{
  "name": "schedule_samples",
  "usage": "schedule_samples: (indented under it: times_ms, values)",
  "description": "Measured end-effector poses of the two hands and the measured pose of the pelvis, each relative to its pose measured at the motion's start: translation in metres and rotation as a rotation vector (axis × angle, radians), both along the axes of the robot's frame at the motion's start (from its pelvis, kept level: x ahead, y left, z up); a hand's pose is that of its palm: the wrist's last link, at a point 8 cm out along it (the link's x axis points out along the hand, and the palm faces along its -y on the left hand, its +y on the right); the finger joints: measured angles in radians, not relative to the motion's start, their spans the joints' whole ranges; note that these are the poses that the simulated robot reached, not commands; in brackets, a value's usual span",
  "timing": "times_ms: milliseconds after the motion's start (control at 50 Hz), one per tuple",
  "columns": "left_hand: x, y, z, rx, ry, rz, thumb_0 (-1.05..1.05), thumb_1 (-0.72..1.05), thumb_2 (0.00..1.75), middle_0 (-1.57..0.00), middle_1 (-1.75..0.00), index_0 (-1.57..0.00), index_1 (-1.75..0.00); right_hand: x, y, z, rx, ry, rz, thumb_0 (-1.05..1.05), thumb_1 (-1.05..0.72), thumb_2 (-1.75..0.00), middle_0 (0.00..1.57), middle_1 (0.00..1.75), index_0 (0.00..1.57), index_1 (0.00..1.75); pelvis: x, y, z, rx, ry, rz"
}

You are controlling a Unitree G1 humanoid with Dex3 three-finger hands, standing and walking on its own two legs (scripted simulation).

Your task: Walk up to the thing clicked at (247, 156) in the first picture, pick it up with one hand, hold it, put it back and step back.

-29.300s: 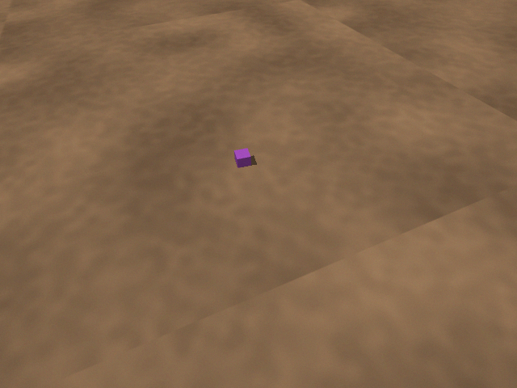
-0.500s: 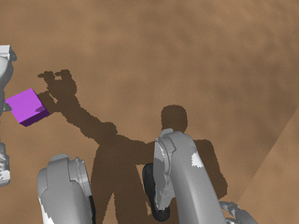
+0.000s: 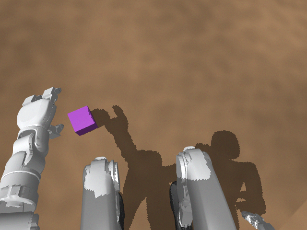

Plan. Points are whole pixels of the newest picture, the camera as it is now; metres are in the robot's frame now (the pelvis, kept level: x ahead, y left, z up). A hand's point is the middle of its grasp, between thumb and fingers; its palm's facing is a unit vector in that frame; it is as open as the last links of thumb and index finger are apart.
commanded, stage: home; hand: left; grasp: from above
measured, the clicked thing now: (83, 120) +0.51 +0.25 -0.37
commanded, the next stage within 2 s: none
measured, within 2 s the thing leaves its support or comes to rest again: neither
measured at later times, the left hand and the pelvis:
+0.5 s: hand (20, 172) +0.28 +0.21 +0.10, palm faces -0.04 -0.91 -0.42, open 7.4 cm; pelvis +0.03 +0.00 +0.19, yaw +4 degrees
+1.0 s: hand out of the picture +0.23 +0.20 +0.27, palm faces +0.16 -0.96 -0.21, open 7.4 cm; pelvis +0.08 +0.00 +0.31, yaw +6 degrees
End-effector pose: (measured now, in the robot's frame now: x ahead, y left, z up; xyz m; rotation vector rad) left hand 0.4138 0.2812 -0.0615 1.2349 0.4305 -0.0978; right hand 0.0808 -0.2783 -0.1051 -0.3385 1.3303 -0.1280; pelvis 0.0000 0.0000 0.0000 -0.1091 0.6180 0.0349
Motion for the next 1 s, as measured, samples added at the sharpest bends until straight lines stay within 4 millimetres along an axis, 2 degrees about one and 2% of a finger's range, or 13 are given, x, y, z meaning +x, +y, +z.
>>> schedule_samples:
  times_ms: [80, 160, 240, 320, 420, 560, 740, 880, 1000]
  values:
    - [-0.031, 0.004, 0.034, -0.089, 0.049, 0.109, 0.00, 0.51, 0.78, -0.19, -0.33, -0.20, -0.34, 0.050, 0.005, 0.033, 0.003, -0.148, 0.033, 0.01, -0.90, -0.90, 0.20, 0.30, 0.20, 0.30, 0.000, 0.000, 0.035, 0.009, -0.017, 0.006]
    - [-0.062, -0.002, 0.067, -0.222, 0.107, 0.193, 0.01, 0.68, 0.83, -0.20, -0.31, -0.20, -0.32, 0.092, 0.015, 0.075, 0.016, -0.282, 0.069, 0.01, -0.90, -0.90, 0.20, 0.30, 0.20, 0.30, 0.004, 0.000, 0.071, 0.018, -0.044, 0.014]
    - [-0.085, -0.010, 0.099, -0.347, 0.115, 0.259, 0.01, 0.79, 0.86, -0.21, -0.30, -0.21, -0.31, 0.122, 0.027, 0.116, 0.026, -0.391, 0.095, 0.01, -0.90, -0.90, 0.20, 0.30, 0.20, 0.30, 0.009, -0.001, 0.102, 0.028, -0.076, 0.024]
    - [-0.104, -0.016, 0.127, -0.454, 0.108, 0.338, 0.01, 0.85, 0.88, -0.21, -0.30, -0.21, -0.31, 0.140, 0.037, 0.151, 0.040, -0.471, 0.098, 0.01, -0.90, -0.90, 0.20, 0.30, 0.20, 0.30, 0.013, -0.002, 0.129, 0.035, -0.108, 0.032]
    - [-0.127, -0.020, 0.163, -0.579, 0.113, 0.449, 0.01, 0.88, 0.90, -0.21, -0.30, -0.21, -0.31, 0.147, 0.048, 0.189, 0.059, -0.520, 0.081, 0.01, -0.90, -0.90, 0.20, 0.30, 0.20, 0.30, 0.020, -0.001, 0.164, 0.042, -0.154, 0.039]
    - [-0.158, -0.025, 0.220, -0.724, 0.142, 0.590, 0.01, 0.90, 0.90, -0.21, -0.30, -0.21, -0.31, 0.138, 0.056, 0.242, 0.061, -0.534, 0.046, 0.01, -0.90, -0.90, 0.20, 0.30, 0.20, 0.30, 0.035, 0.000, 0.216, 0.050, -0.228, 0.047]
    - [-0.182, -0.031, 0.290, -0.868, 0.146, 0.719, 0.02, 0.90, 0.90, -0.20, -0.30, -0.21, -0.30, 0.128, 0.055, 0.304, 0.018, -0.575, 0.008, 0.01, -0.90, -0.90, 0.20, 0.30, 0.21, 0.30, 0.058, 0.003, 0.273, 0.060, -0.333, 0.060]
    - [-0.196, -0.034, 0.340, -0.915, 0.119, 0.732, 0.02, 0.90, 0.90, -0.20, -0.30, -0.20, -0.30, 0.139, 0.054, 0.342, 0.004, -0.662, -0.002, 0.01, -0.90, -0.90, 0.20, 0.30, 0.20, 0.30, 0.074, 0.004, 0.302, 0.068, -0.398, 0.066]
    - [-0.209, -0.035, 0.358, -0.915, 0.122, 0.733, 0.01, 0.91, 0.90, -0.20, -0.29, -0.20, -0.30, 0.161, 0.056, 0.360, 0.014, -0.747, 0.021, 0.01, -0.90, -0.90, 0.20, 0.30, 0.20, 0.30, 0.081, 0.004, 0.312, 0.075, -0.430, 0.072]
